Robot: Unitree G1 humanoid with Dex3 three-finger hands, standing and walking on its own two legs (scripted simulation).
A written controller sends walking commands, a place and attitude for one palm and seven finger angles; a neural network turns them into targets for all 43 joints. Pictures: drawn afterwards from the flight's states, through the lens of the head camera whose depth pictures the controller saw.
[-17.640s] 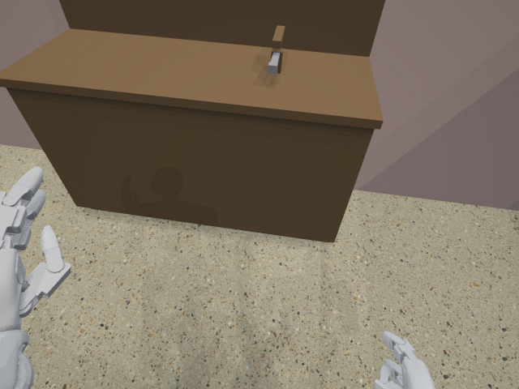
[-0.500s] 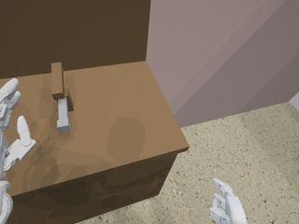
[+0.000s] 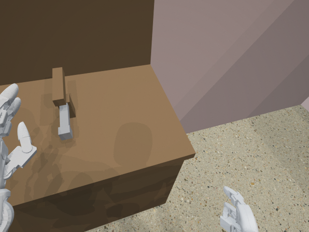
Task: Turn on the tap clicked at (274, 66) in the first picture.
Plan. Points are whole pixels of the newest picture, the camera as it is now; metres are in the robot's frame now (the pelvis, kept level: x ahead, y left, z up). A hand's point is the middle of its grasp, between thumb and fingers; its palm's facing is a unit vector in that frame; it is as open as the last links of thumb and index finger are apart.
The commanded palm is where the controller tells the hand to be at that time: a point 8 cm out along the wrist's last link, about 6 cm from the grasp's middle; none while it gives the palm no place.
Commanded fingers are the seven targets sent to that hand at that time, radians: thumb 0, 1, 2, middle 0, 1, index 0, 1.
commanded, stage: shuffle to correct the standing spot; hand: left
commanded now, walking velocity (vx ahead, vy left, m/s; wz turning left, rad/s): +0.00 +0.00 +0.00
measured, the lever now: (65, 132) +0.33 +0.27 +0.04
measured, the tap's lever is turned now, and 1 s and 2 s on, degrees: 0 0 0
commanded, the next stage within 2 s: come to a stop and stand still in 0.38 s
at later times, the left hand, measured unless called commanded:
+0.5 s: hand (56, 151) +0.22 +0.21 +0.16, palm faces +0.37 -0.86 -0.37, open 7.4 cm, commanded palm +0.16 +0.24 +0.17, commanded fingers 0.00 0.90 0.90 -0.20 -0.30 -0.20 -0.30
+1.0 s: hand (44, 140) +0.24 +0.24 +0.17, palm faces +0.39 -0.84 -0.37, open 7.4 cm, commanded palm +0.16 +0.26 +0.17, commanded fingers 0.00 0.90 0.90 -0.20 -0.30 -0.20 -0.30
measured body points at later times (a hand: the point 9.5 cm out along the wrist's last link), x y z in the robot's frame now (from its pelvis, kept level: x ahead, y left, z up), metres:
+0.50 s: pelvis +0.00 -0.04 +0.00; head +0.03 -0.02 +0.44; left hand +0.19 +0.25 +0.18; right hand +0.18 -0.26 -0.07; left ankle +0.01 +0.09 -0.74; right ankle +0.02 -0.16 -0.74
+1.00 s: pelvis +0.00 -0.01 +0.00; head +0.02 +0.00 +0.45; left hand +0.21 +0.28 +0.18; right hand +0.18 -0.24 -0.07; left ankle +0.01 +0.09 -0.74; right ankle +0.02 -0.16 -0.74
